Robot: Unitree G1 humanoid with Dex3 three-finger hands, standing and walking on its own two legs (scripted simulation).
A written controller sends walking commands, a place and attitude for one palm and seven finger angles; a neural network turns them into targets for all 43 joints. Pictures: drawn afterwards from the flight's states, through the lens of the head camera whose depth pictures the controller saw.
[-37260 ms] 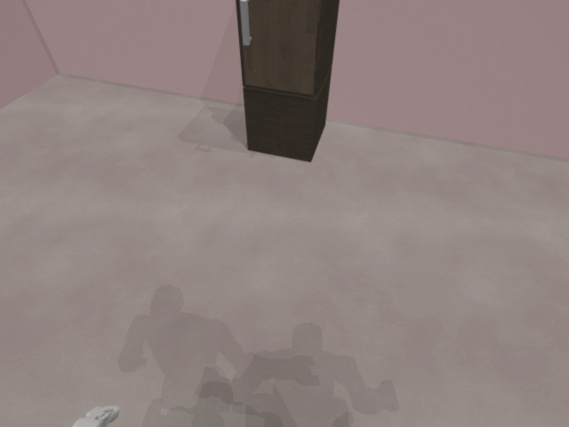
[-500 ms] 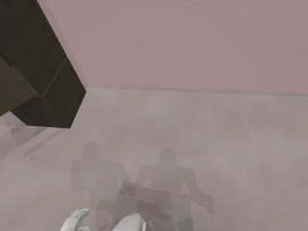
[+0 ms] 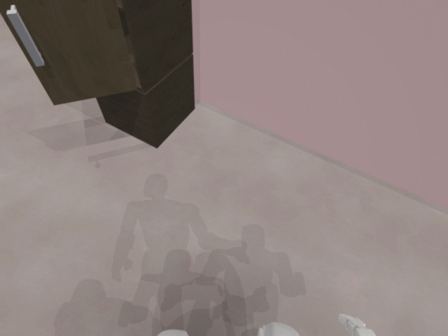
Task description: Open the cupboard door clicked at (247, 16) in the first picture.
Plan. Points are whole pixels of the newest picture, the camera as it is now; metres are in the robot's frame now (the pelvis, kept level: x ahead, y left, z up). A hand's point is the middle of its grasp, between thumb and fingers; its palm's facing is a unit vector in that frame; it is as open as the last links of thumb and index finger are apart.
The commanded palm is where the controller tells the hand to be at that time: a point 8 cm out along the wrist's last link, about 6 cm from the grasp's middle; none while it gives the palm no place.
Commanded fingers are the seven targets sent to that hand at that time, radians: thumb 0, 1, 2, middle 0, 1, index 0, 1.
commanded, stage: turn to face it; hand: left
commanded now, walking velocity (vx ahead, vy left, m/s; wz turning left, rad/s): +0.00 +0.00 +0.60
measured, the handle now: (27, 36) +0.90 +0.71 -0.04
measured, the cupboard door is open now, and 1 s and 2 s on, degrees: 51 51 51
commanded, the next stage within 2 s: take the last steps up to it in 0.58 s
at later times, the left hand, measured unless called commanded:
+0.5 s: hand out of the picture +0.04 +0.13 -0.14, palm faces +0.26 -0.93 -0.26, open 7.4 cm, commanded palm none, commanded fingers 0.00 0.90 0.90 -0.20 -0.30 -0.20 -0.30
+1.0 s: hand out of the picture -0.02 +0.18 -0.16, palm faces +0.44 -0.88 -0.20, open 7.4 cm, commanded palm none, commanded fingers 0.00 0.90 0.90 -0.20 -0.30 -0.20 -0.30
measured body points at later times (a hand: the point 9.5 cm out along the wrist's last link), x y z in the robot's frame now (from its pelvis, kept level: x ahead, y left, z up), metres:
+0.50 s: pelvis +0.01 -0.07 +0.01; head +0.07 -0.08 +0.46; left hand +0.03 +0.18 -0.12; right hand +0.14 -0.31 -0.15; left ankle -0.05 +0.07 -0.64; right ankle +0.01 -0.17 -0.73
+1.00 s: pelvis +0.02 -0.02 +0.02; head +0.05 +0.00 +0.46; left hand -0.04 +0.22 -0.14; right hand +0.17 -0.22 -0.13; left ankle -0.03 +0.05 -0.73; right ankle +0.07 -0.16 -0.65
